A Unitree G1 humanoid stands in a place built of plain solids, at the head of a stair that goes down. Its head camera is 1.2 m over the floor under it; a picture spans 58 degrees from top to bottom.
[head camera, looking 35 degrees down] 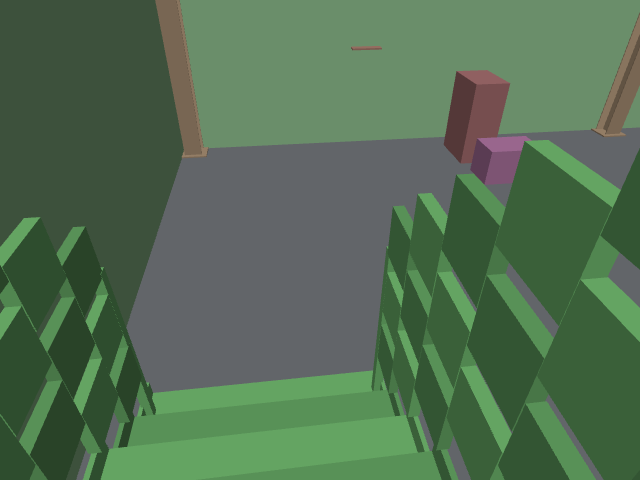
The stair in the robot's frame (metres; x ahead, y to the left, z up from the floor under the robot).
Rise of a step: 0.18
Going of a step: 0.27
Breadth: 1.32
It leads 7 degrees to the left of straight ahead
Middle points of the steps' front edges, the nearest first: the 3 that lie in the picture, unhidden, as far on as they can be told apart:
1.06 0.25 -0.55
1.33 0.28 -0.74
1.60 0.32 -0.92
